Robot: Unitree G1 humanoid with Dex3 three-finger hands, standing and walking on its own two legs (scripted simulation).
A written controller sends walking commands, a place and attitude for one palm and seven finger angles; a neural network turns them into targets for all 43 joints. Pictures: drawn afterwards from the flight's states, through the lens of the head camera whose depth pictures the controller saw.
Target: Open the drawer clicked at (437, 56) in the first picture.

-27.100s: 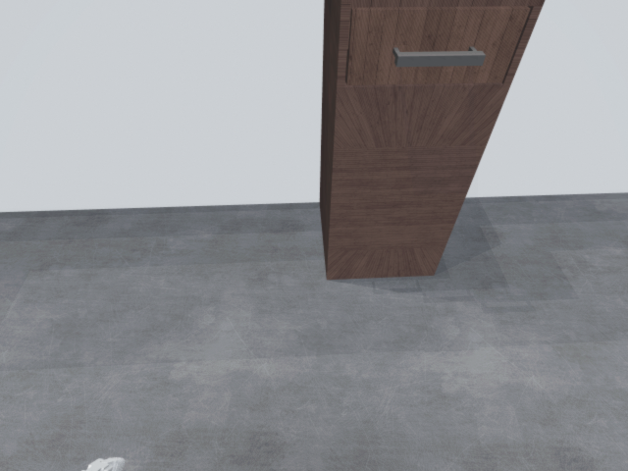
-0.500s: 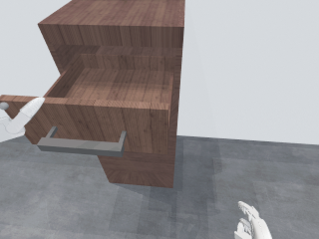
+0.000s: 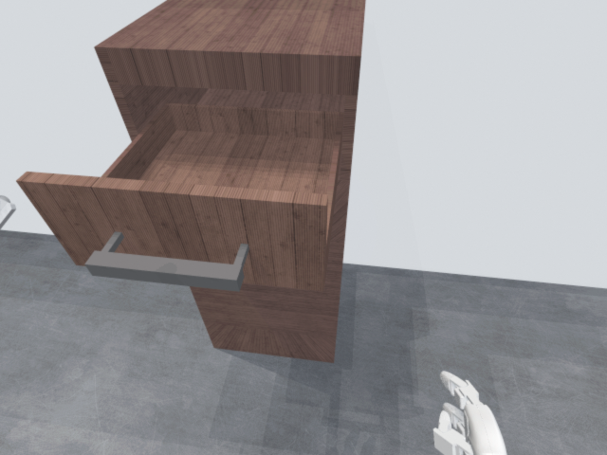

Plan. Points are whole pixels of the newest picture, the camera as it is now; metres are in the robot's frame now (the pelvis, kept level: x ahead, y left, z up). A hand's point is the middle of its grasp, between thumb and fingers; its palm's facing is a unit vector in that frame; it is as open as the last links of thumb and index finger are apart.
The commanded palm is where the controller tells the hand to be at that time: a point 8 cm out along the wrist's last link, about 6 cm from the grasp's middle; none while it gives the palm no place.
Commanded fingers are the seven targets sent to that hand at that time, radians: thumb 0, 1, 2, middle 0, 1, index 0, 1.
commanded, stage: step back with the hand held close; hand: left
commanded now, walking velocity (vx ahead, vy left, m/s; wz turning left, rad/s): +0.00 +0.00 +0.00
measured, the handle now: (172, 257) +0.30 +0.22 +0.12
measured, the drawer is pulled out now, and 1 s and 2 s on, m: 0.27 0.27 0.27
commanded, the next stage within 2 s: stop stepping back and stand still in 1.12 s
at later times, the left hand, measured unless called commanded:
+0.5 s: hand out of the picture +0.13 +0.23 +0.31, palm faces +0.64 -0.65 -0.40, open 7.4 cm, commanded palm +0.07 +0.29 +0.31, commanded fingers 0.00 0.90 0.90 -0.20 -0.30 -0.20 -0.30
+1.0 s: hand out of the picture +0.04 +0.22 +0.32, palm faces +0.67 -0.69 -0.28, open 7.5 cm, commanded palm -0.02 +0.26 +0.31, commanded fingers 0.00 0.90 0.90 -0.20 -0.30 -0.20 -0.30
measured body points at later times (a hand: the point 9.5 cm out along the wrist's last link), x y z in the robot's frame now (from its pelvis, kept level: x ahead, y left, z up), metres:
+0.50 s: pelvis -0.06 +0.01 -0.02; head -0.04 +0.01 +0.43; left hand +0.09 +0.26 +0.33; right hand +0.09 -0.25 -0.10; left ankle -0.04 +0.13 -0.74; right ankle +0.04 -0.13 -0.74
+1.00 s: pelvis -0.15 -0.02 -0.03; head -0.14 -0.01 +0.42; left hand +0.00 +0.25 +0.33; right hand +0.00 -0.26 -0.11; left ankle -0.06 +0.12 -0.74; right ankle -0.14 -0.15 -0.75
